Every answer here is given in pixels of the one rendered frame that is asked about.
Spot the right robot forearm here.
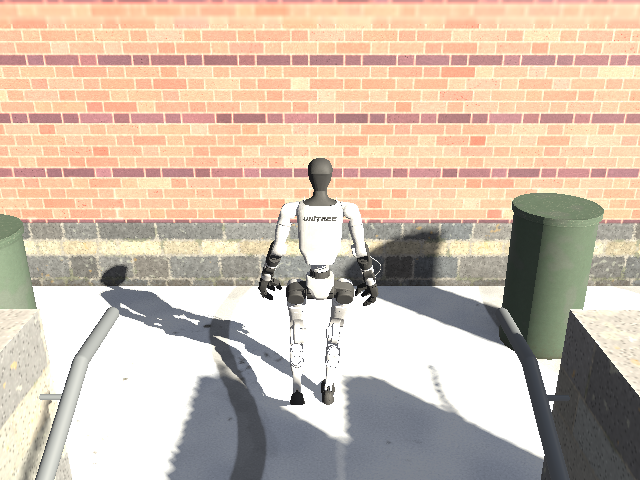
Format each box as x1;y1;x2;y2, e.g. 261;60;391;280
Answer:
357;242;376;286

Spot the robot left hand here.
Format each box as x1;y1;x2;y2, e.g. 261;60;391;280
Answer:
258;278;282;300

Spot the left robot forearm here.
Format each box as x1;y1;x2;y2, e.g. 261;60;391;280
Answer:
261;241;281;281

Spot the right robot upper arm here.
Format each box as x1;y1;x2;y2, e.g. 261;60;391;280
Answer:
341;201;367;258

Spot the left robot upper arm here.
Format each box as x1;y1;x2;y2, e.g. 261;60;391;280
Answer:
271;201;299;257

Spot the humanoid robot head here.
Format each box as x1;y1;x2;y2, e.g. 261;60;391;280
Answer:
303;158;337;206

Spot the robot right hand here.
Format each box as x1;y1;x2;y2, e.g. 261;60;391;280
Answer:
355;282;379;306

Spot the robot right thigh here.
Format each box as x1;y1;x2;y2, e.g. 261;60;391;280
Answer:
326;278;354;344

